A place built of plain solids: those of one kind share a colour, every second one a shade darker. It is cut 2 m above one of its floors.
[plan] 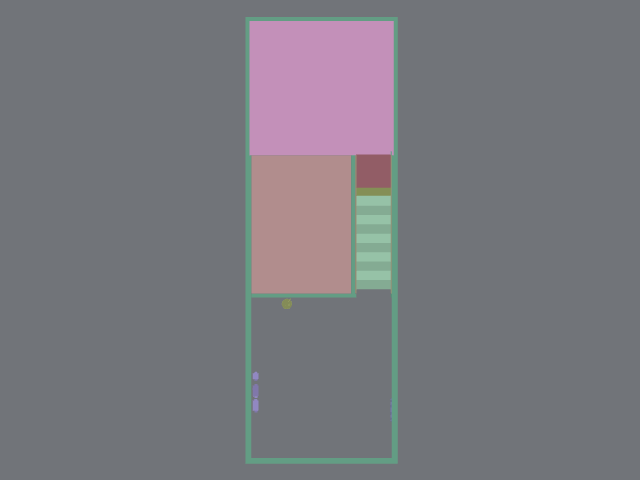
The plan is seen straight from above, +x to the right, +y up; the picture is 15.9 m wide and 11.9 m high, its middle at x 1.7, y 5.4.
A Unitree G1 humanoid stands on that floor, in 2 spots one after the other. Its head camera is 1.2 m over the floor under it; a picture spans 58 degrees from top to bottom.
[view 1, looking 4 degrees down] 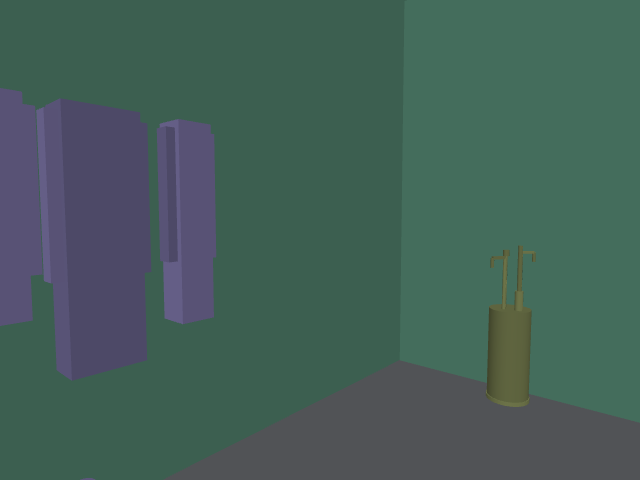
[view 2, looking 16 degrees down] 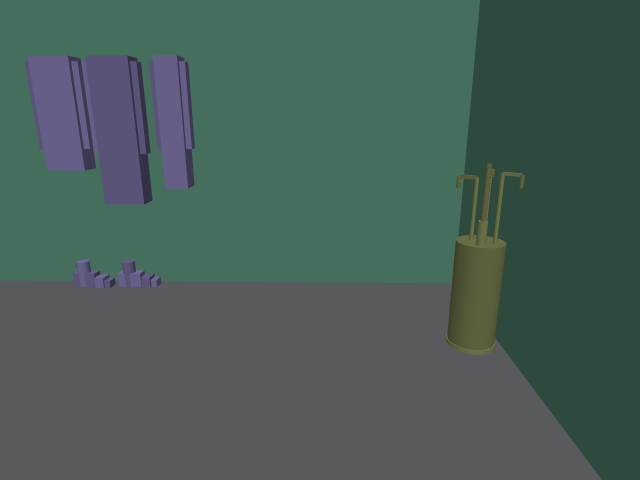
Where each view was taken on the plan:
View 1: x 1.74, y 1.00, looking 131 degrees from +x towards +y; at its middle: wall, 2.66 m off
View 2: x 3.03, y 3.03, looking -179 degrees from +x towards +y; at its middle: wall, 3.15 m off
